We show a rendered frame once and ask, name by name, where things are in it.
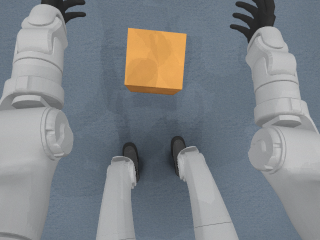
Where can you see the left robot foot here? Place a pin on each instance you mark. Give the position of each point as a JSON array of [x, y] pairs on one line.
[[129, 150]]

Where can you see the robot right forearm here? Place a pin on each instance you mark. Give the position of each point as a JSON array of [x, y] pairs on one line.
[[275, 82]]

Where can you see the right robot upper arm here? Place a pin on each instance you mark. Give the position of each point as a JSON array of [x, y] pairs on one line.
[[289, 159]]

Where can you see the robot left forearm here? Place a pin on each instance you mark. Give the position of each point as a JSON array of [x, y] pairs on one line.
[[38, 62]]

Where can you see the left robot upper arm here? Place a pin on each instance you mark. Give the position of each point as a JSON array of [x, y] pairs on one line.
[[32, 141]]

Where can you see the right robot hand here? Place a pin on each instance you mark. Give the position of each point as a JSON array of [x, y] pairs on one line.
[[263, 17]]

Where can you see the carton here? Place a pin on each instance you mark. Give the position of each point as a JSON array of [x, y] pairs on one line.
[[154, 61]]

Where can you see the left robot thigh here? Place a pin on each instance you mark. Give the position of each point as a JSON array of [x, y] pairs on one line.
[[116, 217]]

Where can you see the left robot hand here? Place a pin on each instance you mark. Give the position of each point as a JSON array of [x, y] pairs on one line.
[[62, 6]]

